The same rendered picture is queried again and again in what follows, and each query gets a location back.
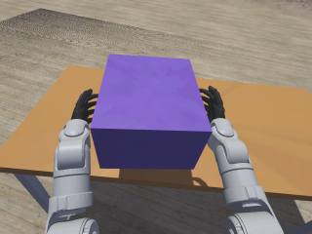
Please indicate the robot left upper arm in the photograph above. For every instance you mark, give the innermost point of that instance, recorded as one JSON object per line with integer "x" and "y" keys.
{"x": 84, "y": 225}

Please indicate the robot left forearm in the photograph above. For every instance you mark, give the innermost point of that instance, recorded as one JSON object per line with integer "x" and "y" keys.
{"x": 72, "y": 168}

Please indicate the robot right upper arm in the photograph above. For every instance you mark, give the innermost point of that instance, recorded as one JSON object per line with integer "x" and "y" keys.
{"x": 252, "y": 223}

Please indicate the robot left hand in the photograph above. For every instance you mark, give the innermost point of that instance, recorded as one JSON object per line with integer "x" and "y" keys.
{"x": 82, "y": 105}

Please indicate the table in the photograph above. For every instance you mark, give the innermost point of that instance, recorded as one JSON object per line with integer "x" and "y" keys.
{"x": 274, "y": 122}

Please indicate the carton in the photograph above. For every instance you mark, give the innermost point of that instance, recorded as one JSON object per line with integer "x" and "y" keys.
{"x": 149, "y": 115}

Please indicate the robot right forearm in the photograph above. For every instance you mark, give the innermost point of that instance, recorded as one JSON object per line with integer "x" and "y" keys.
{"x": 241, "y": 189}

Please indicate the robot right hand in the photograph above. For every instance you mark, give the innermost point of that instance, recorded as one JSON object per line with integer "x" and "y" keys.
{"x": 215, "y": 107}

